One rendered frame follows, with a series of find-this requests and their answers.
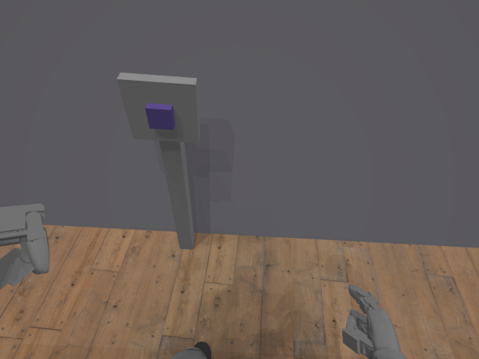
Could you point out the robot left foot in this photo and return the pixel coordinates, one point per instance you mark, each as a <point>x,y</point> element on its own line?
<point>204,348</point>

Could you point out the robot left hand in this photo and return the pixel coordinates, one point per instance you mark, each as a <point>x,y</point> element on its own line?
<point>23,224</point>

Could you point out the panel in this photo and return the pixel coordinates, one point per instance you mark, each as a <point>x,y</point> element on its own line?
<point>137,90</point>

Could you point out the button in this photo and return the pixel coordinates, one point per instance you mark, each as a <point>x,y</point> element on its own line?
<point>160,116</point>

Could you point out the robot right hand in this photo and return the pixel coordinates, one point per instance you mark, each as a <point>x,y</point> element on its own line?
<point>374,332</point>

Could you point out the robot left shin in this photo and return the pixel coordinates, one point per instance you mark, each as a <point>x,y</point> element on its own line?
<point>195,349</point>

